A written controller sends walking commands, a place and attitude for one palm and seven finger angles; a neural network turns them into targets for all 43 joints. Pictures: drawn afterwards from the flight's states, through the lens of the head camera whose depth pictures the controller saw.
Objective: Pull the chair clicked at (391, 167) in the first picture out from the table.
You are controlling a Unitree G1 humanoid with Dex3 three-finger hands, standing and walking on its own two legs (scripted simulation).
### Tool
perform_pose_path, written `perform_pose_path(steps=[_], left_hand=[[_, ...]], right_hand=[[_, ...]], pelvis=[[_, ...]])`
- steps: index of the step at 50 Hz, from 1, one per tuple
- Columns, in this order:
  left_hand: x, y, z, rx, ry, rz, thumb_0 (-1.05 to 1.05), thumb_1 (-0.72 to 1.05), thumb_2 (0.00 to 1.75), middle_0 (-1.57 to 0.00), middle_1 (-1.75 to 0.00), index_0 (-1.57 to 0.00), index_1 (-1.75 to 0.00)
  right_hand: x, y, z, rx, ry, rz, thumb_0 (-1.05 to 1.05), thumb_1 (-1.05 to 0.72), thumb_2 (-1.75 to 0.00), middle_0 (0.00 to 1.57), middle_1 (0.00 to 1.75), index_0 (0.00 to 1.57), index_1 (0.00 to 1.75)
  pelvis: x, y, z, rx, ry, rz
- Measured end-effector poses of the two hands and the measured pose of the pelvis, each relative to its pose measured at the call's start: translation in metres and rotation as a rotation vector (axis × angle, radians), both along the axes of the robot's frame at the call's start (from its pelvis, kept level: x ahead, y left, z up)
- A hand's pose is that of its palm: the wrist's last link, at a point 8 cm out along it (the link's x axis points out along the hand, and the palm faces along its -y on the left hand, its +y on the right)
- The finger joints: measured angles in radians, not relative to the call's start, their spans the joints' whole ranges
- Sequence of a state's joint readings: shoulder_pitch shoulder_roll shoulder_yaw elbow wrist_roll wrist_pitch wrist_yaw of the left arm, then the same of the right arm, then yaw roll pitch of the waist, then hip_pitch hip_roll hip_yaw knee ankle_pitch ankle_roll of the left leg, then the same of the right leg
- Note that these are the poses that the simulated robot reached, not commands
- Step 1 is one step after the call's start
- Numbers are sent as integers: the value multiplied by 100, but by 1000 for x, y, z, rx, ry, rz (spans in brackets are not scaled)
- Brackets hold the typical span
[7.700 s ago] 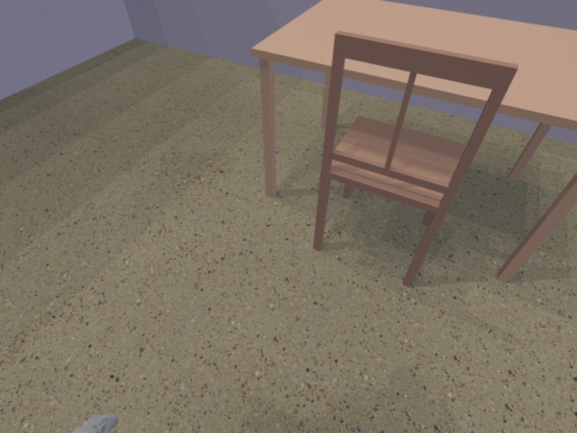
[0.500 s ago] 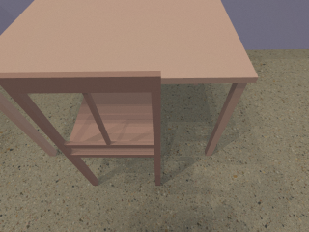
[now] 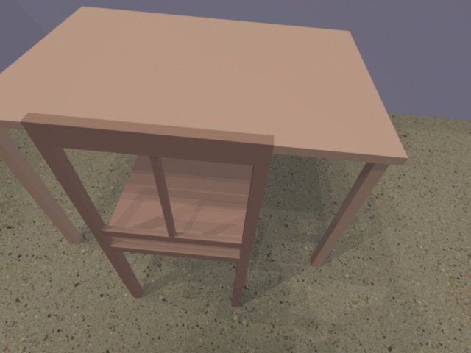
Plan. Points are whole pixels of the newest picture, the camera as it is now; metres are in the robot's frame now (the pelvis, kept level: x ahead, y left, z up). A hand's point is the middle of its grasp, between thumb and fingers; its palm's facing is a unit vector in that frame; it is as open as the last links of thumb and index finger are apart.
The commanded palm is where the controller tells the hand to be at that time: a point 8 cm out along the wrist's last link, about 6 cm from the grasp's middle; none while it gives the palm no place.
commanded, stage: look again from close up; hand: left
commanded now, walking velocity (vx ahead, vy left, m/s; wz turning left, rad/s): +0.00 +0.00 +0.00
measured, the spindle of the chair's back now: (164, 200) +0.43 +0.20 -0.07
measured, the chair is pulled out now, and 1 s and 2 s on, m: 0.00 0.00 0.00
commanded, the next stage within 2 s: none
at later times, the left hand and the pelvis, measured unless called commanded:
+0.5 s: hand out of the picture -0.03 +0.24 -0.17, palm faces +0.00 -0.98 -0.20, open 7.3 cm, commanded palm none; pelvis -0.04 +0.06 +0.01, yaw -1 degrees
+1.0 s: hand out of the picture -0.11 +0.22 -0.17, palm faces +0.01 -0.99 -0.16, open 7.3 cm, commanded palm none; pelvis -0.06 +0.06 +0.01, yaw -2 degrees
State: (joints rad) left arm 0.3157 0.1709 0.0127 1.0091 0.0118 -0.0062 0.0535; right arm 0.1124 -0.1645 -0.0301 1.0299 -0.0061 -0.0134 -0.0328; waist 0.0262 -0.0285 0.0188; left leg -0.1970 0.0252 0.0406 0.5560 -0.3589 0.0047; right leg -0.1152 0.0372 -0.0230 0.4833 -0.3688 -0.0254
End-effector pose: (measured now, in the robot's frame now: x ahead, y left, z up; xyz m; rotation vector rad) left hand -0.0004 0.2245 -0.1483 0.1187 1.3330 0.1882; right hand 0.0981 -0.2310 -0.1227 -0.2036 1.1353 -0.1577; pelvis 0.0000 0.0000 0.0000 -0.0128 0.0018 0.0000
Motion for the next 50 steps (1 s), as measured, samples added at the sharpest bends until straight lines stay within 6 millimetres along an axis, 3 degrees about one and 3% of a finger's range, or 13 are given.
perform_pose_path(steps=[6, 16, 24, 30, 38, 50], left_hand=[[-3, 25, 1, 7, 5, -14, 0, 91, 90, -20, -30, -20, -30], [-11, 58, 5, 20, 8, -40, 0, 91, 90, -20, -30, -20, -30], [-30, 68, 5, 9, 32, -58, 0, 91, 90, -20, -30, -20, -30], [-52, 68, 5, -4, 71, -62, 0, 91, 90, -20, -30, -20, -30], [-83, 61, 7, -20, 123, -49, 0, 91, 90, -20, -30, -20, -30], [-108, 43, 7, -40, 154, -31, 0, 91, 90, -20, -30, -20, -30]], right_hand=[[-18, 24, -2, 13, 34, -5, 0, -90, -90, 20, 30, 20, 30], [-88, 46, -8, 12, 155, -63, 0, -92, -90, 20, 30, 21, 30], [-144, 63, -10, 26, 242, -98, 0, -91, -90, 20, 30, 20, 30], [-173, 77, -11, 51, 283, -119, 0, -90, -90, 20, 30, 20, 30], [-189, 88, -14, 80, 301, -130, 0, -90, -90, 20, 30, 20, 30], [-184, 84, -16, 93, 263, -128, 0, -90, -90, 20, 30, 20, 30]], pelvis=[[-3, 19, 2, -2, -8, -7], [-18, 48, 4, 4, -33, -17], [-36, 63, 6, 10, -46, -24], [-47, 69, 7, 14, -45, -27], [-57, 71, 8, 15, -42, -29], [-65, 64, 8, 16, -37, -33]])
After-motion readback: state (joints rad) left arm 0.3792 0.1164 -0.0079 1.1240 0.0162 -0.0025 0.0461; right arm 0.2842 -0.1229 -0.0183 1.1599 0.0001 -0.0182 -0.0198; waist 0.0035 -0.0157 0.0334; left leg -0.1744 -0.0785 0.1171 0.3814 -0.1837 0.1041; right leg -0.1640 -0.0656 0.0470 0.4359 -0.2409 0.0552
